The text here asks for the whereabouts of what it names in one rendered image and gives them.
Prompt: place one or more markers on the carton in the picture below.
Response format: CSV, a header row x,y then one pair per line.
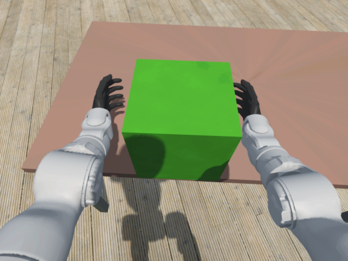
x,y
182,119

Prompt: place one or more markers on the robot left upper arm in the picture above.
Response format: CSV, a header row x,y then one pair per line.
x,y
66,183

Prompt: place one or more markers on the right robot forearm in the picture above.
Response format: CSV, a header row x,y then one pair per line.
x,y
269,158

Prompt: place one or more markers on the table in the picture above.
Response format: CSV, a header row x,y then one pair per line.
x,y
300,78

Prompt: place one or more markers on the robot left hand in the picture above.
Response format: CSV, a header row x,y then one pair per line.
x,y
102,98

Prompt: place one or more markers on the robot right hand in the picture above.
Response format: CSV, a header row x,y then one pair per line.
x,y
249,104

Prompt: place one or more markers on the left robot forearm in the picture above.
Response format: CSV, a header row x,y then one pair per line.
x,y
94,139

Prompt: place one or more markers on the robot right upper arm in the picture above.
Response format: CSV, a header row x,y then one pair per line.
x,y
307,204

